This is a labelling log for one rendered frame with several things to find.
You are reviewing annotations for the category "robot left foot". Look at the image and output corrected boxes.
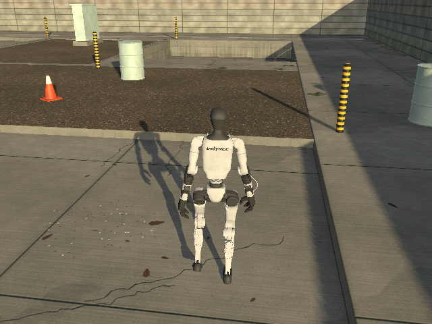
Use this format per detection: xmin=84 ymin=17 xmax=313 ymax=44
xmin=192 ymin=260 xmax=203 ymax=272

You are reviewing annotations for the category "right robot forearm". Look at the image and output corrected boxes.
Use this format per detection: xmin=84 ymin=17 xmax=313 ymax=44
xmin=241 ymin=166 xmax=254 ymax=197

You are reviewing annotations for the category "left robot forearm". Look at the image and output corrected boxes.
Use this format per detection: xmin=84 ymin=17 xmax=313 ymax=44
xmin=180 ymin=165 xmax=194 ymax=200

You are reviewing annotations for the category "left robot hand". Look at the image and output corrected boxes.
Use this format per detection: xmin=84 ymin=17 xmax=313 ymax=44
xmin=178 ymin=199 xmax=194 ymax=219

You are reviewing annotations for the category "robot right upper arm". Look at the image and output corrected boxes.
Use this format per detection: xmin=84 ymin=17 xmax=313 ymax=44
xmin=232 ymin=137 xmax=248 ymax=176

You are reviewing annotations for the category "right robot hand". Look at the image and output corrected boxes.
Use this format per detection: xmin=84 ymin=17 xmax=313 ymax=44
xmin=240 ymin=195 xmax=255 ymax=213

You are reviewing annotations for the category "robot left upper arm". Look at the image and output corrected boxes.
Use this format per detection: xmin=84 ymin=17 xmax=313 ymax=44
xmin=188 ymin=136 xmax=204 ymax=175

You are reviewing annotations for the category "robot head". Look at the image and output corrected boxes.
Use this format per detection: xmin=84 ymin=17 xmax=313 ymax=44
xmin=207 ymin=107 xmax=229 ymax=140

